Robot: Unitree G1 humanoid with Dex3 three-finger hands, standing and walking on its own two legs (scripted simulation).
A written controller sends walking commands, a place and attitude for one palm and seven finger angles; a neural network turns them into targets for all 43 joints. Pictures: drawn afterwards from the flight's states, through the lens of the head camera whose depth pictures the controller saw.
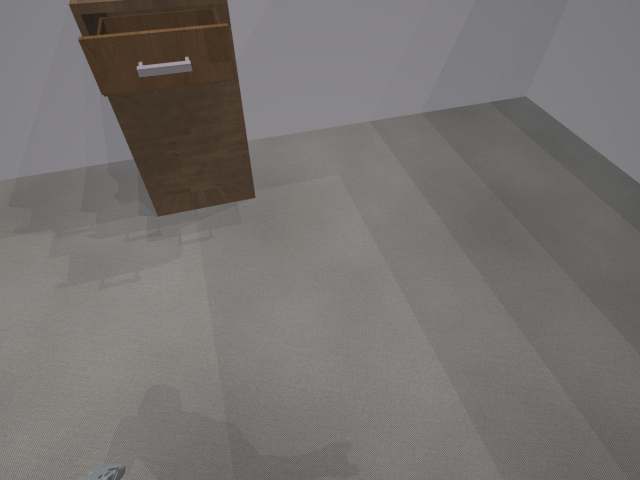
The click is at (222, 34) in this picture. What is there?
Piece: drawer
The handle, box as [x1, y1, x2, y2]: [137, 57, 192, 76]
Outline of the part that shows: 192,70 188,57 185,57 184,61 143,65 142,62 139,62 139,65 137,66 139,76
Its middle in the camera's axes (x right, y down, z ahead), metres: -0.44 -0.49 +1.09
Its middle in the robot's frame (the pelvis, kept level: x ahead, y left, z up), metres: +1.12 +0.50 -0.03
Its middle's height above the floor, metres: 0.74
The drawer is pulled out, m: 0.17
